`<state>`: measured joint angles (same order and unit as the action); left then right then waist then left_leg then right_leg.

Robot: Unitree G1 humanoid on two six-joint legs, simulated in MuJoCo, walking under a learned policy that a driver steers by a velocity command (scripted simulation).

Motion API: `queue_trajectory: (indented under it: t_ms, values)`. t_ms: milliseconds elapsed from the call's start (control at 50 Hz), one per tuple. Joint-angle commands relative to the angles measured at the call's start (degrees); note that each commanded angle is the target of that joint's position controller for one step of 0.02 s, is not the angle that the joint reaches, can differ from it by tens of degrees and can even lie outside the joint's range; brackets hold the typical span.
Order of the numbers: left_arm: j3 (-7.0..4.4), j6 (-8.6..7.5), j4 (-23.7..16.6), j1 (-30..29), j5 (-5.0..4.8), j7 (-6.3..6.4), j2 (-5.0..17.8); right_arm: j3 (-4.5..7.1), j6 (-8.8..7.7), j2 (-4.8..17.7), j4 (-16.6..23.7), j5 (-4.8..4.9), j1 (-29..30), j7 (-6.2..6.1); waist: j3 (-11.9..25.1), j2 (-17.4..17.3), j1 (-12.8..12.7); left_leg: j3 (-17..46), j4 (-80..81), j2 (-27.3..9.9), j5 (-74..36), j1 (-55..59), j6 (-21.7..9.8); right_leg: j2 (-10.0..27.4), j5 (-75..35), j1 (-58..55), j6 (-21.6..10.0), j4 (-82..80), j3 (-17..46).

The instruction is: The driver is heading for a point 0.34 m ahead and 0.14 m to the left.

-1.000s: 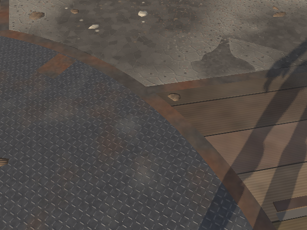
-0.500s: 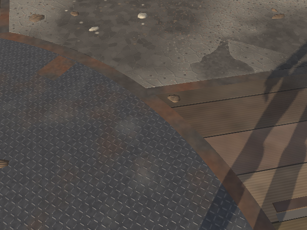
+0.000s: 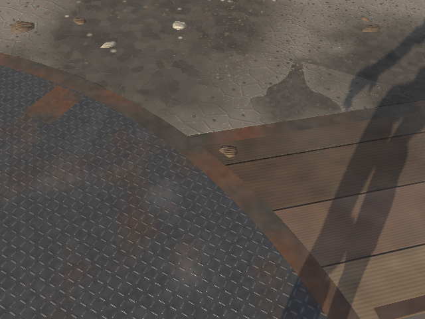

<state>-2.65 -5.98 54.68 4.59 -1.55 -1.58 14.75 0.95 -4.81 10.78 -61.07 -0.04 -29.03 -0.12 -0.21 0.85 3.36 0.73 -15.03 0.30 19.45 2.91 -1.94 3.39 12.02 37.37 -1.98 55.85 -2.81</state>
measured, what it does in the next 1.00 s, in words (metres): walks ahead: right foot, then left foot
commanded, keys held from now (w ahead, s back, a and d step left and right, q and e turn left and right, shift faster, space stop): w+q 0.32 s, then no key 0.68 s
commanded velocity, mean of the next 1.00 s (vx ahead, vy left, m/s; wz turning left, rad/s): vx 0.26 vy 0.00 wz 0.20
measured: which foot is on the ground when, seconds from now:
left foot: down 0.00-0.18, up 0.20-0.60, down 0.62-1.00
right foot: up 0.00-0.16, down 0.18-0.64, up 0.66-0.90, down 0.92-1.00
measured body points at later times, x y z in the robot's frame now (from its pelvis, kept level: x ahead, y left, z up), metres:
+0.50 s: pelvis +0.25 -0.03 +0.00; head +0.28 -0.01 +0.45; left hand +0.21 +0.25 -0.14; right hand +0.46 -0.26 -0.10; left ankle +0.36 +0.15 -0.69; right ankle +0.25 -0.14 -0.74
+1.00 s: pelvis +0.36 +0.03 -0.01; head +0.37 +0.02 +0.44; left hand +0.36 +0.30 -0.15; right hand +0.53 -0.18 -0.14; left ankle +0.39 +0.14 -0.74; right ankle +0.38 -0.10 -0.74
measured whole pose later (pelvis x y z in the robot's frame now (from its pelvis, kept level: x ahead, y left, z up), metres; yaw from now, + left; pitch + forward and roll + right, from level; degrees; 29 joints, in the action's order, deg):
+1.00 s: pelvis +0.36 +0.03 -0.01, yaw +12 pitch +0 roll +1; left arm -1.9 0.3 60.5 10.3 0.5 1.9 13.2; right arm 2.1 -1.0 11.8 -52.6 -0.7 -7.7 -1.1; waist -0.4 -0.2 -0.2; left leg -3.0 -27.3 1.5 9.0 -18.5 -1.8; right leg 3.1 16.9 14.7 1.0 31.4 -0.2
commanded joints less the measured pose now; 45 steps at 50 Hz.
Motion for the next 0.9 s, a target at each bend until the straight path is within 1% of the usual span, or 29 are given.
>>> queue_trajectory:
  t_ms: [20, 40, 100, 140, 160, 180, 200, 220, 240, 260, 280, 300, 320, 380, 420, 480, 540, 580, 600, 620, 640, 660, 680, 700, 720, 740, 800, 860, 900]
  values:
    - [1.19, -0.50, -7.4, -12.6, 0.35, -0.63, -1.2, 1.40, -0.39, 9.3, 3.3, -0.07, -0.3, -1.27, -8.1, -6.5, 0.6, 5.7, 10.1, -9.2, -23.6, -10.9, -7.8, -2.5, -10.5, -3.8, 1.6, -16.3, -2.4]
    - [1.04, -0.36, -8.4, -13.6, 0.14, -0.63, -0.1, 1.86, -0.64, 10.7, 3.0, 0.35, -1.1, -1.41, -8.4, -7.5, 0.3, 6.8, 11.0, -10.4, -23.1, -11.1, -8.0, -3.1, -11.8, -6.5, 1.6, -18.9, -1.8]
    - [-0.21, -0.41, -9.8, -12.2, -0.38, -0.47, 4.5, 2.75, -0.80, 11.7, 2.9, 1.43, 0.0, -1.63, -7.4, -8.3, -2.8, 8.4, 7.7, -13.4, -30.5, -4.8, -6.6, -3.4, -12.9, -10.1, 0.3, -25.8, 1.4]
    - [-1.89, -0.58, -8.5, -4.8, -0.31, 0.02, 7.7, 3.13, -0.07, 12.0, 3.5, 0.91, 0.8, -1.48, -0.7, -9.9, -7.1, 7.0, -3.6, -13.0, -50.6, -1.6, -4.7, -5.6, -9.8, -20.7, -1.8, -25.8, 0.4]
    - [-3.21, -0.38, -6.1, 4.5, -0.62, 0.54, 9.9, 2.97, 0.39, 11.5, 4.3, 0.33, 1.8, -1.24, 5.1, -10.0, -11.5, 5.7, -14.5, -10.4, -52.4, -5.0, -3.2, -5.2, -9.5, -32.8, -3.3, -26.0, 0.5]
    - [-4.27, -0.12, -4.4, 14.9, 0.37, 1.24, 13.8, 2.19, 0.51, 9.3, 6.3, -0.75, 2.4, -0.99, 13.8, -5.7, -14.9, 5.1, -31.1, -7.3, -36.3, -17.5, -1.6, 5.5, -6.3, -51.0, -6.6, -23.5, 11.7]
    - [-4.67, 0.10, -2.9, 18.9, 1.59, 0.58, 16.9, -0.26, -0.20, -1.2, 6.8, 0.50, -7.0, -0.70, 26.5, 13.7, -9.4, 3.9, -52.4, 2.2, 8.8, -35.7, 1.2, 21.9, 7.6, -67.7, -15.6, -31.3, 39.7]
    - [-3.14, -0.04, -3.2, 17.0, 1.45, 0.29, 10.8, 1.27, -0.94, 5.2, 6.4, 2.47, -3.6, -0.75, 22.4, 12.5, -10.8, 9.2, -60.8, 0.4, 12.8, -40.1, 0.4, 20.3, 14.8, -61.3, -14.0, -39.7, 46.3]
    - [-2.26, -0.30, -3.8, 11.3, 0.92, 0.47, 7.7, 2.55, -1.12, 8.9, 8.8, 3.72, 2.8, -0.95, 10.9, 9.7, -9.5, 7.2, -62.9, -2.3, 8.4, -44.7, -0.4, 18.8, 15.0, -51.6, -11.0, -40.9, 36.1]
    - [-1.77, -0.61, -4.4, 6.5, 0.92, 0.49, 6.2, 2.73, -1.04, 9.0, 9.4, 3.33, 5.9, -1.39, 5.6, 4.3, -7.6, 5.8, -61.2, -5.4, 3.1, -42.5, -0.9, 17.2, 9.1, -41.6, -9.6, -42.4, 28.2]
    - [-1.49, -0.93, -4.0, 3.7, 1.47, 0.27, 4.6, 3.32, -0.56, 8.6, 9.5, 2.27, 7.5, -1.71, 2.2, 2.1, -5.9, 5.4, -58.7, -7.1, 0.2, -39.1, -1.3, 14.6, 3.6, -33.4, -8.2, -44.1, 21.6]
    - [-1.36, -1.21, -3.5, 2.4, 2.32, 0.26, 4.2, 3.48, 0.29, 6.6, 9.4, 2.16, 5.3, -1.64, 1.7, 4.7, -3.3, 6.0, -57.1, -8.7, -1.4, -35.2, -1.5, 13.3, 1.5, -28.7, -7.9, -45.6, 16.6]
    - [-1.39, -1.25, -3.1, 1.6, 2.32, 0.23, 3.5, 3.51, 1.15, 5.3, 9.5, 2.28, 4.5, -1.52, 0.8, 5.2, -2.3, 5.7, -56.0, -9.3, -1.2, -33.6, -1.6, 12.5, 1.3, -25.9, -8.0, -47.3, 13.7]
    - [-1.64, -1.81, -1.4, 2.0, 2.38, 0.65, 4.9, 3.93, 2.68, 5.2, 12.0, 1.66, 7.8, -2.10, -3.5, 3.1, -0.9, 5.3, -50.3, -8.8, -1.6, -34.5, -0.3, 12.5, -14.7, -20.6, -10.5, -49.3, 6.9]
    - [-2.11, -1.60, -0.8, 2.7, 2.53, 1.27, 6.9, 3.76, 2.61, 5.3, 13.5, 0.58, 10.6, -1.70, -3.1, 2.0, -0.6, 4.5, -42.3, -8.4, -7.1, -35.1, 0.9, 12.0, -24.1, -21.6, -11.0, -48.4, 2.7]
    - [-2.19, -0.53, -0.5, 3.5, 2.02, 2.22, 8.1, 2.72, 1.92, 4.2, 14.7, 0.21, 16.5, 0.00, -1.1, 1.9, -2.4, 0.1, -28.9, -6.5, -17.0, -29.3, 1.6, 9.0, -28.6, -22.0, -9.5, -46.1, -3.0]
    - [-2.39, 0.53, 0.9, 6.4, 0.81, 2.40, 9.9, 2.91, 2.02, 6.3, 16.4, 0.13, 20.5, 0.81, 0.9, 2.3, -3.5, -0.2, -21.9, -5.0, -17.5, -27.3, 1.1, 10.7, -28.7, -27.9, -8.2, -41.6, -1.5]
    - [-2.50, 1.41, 1.3, 6.0, -0.17, 2.49, 10.5, 3.43, 1.92, 7.8, 16.7, -0.31, 19.9, 1.01, 2.1, 2.3, -1.8, -1.4, -15.7, -3.3, -18.3, -23.4, -0.6, 10.7, -26.7, -30.1, -5.9, -35.8, -1.3]
    - [-2.24, 1.71, 1.7, 7.1, -0.09, 2.48, 9.6, 4.20, 1.91, 9.6, 15.6, -0.64, 17.5, 0.82, 3.6, 1.2, -1.0, -2.3, -12.6, -1.8, -20.8, -18.5, -1.7, 8.7, -25.7, -30.2, -4.2, -31.0, -1.6]
    - [-1.65, 1.82, 2.3, 10.5, 1.15, 2.41, 7.8, 5.57, 1.83, 13.9, 15.0, -0.67, 14.2, 0.28, 6.2, -3.3, -0.6, 1.1, -11.4, -5.1, -40.1, -10.9, -3.3, 4.9, -19.3, -27.5, -1.1, -22.5, -4.0]
    - [-0.27, 1.66, 1.8, 14.4, 3.31, 2.15, 4.1, 5.98, 2.16, 17.8, 15.4, -1.71, 11.3, -0.37, 11.7, -14.0, -2.1, 14.1, -14.7, -16.9, -64.4, 1.9, -9.6, -0.7, 8.3, -16.4, 2.7, -7.1, -5.9]
    - [0.58, 2.14, 3.5, 19.5, 3.48, 1.75, 1.4, 4.01, 2.65, 14.0, 16.4, -1.63, 12.2, -0.29, 17.9, -16.7, -4.6, 21.4, -15.7, -23.4, -72.8, 5.2, -16.2, -2.2, 30.3, -12.9, 4.8, 4.1, 0.9]
    - [0.22, 3.13, 3.6, 19.7, 0.60, 1.75, 3.3, 3.83, 2.83, 12.3, 14.8, -0.55, 11.3, 0.73, 20.9, -14.4, -3.2, 24.1, -9.2, -24.2, -46.1, 2.2, -19.2, -1.5, 29.6, -10.2, 5.1, 7.5, 3.8]
    - [-0.53, 4.36, 2.0, 12.7, -0.68, 2.43, 6.0, 4.10, 2.79, 12.2, 14.8, -0.30, 13.5, 0.93, 14.0, -9.3, -2.2, 23.5, -4.7, -20.6, -25.8, -3.7, -16.5, -0.1, 26.3, -7.0, 4.8, 9.6, 3.5]
    - [-0.93, 5.38, 1.1, 8.5, -0.22, 3.21, 6.6, 3.68, 2.58, 11.5, 15.4, -0.52, 18.5, 0.54, 8.4, -7.2, -2.7, 20.2, -2.7, -18.4, -17.6, -10.1, -13.5, 1.4, 22.5, -6.0, 4.6, 8.0, 4.3]
    - [-1.10, 6.27, 1.6, 7.7, 0.51, 3.93, 6.4, 3.06, 2.35, 10.1, 16.2, -1.24, 22.6, 0.13, 6.4, -6.9, -4.1, 16.3, -1.3, -16.2, -15.4, -16.2, -11.4, 2.6, 19.7, -9.7, 4.6, 5.1, 5.3]
    - [-0.76, 6.20, 3.2, 10.0, 1.40, 4.74, 3.9, 3.12, 2.12, 9.4, 15.3, -1.98, 25.1, -0.65, 5.9, -7.6, -6.0, 8.6, -0.9, -11.9, -19.2, -22.0, -9.9, 0.9, 14.2, -18.4, 4.5, -6.1, 3.2]
    - [-0.39, 6.09, 4.0, 9.7, 1.38, 4.48, 3.1, 2.93, 2.33, 8.8, 13.8, -1.05, 24.0, -1.05, 7.7, -7.4, -5.5, 8.4, -1.2, -11.9, -15.5, -20.4, -10.5, -0.1, 7.6, -23.3, 4.3, -16.2, 2.4]
    - [-0.18, 6.25, 4.8, 10.4, 1.92, 3.84, 2.6, 2.67, 2.91, 8.3, 13.1, -0.09, 24.7, -1.16, 6.2, -6.8, -6.8, 7.3, -1.6, -10.2, -4.2, -23.0, -8.0, -1.3, -1.0, -28.9, 3.0, -26.4, 0.9]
